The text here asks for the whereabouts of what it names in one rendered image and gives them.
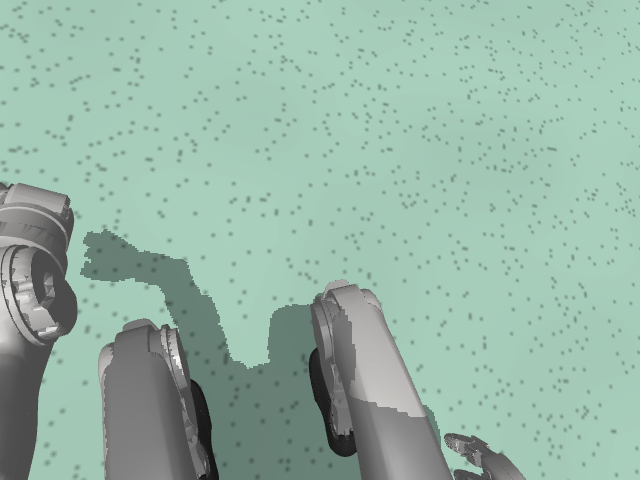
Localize left robot foot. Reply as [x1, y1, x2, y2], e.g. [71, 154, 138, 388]
[190, 379, 219, 480]

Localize left robot arm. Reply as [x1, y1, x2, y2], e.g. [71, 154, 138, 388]
[0, 183, 78, 480]

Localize right robot foot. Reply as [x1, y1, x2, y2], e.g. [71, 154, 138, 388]
[309, 348, 357, 457]

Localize right robot hand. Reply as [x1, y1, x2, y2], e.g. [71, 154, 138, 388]
[444, 433, 526, 480]

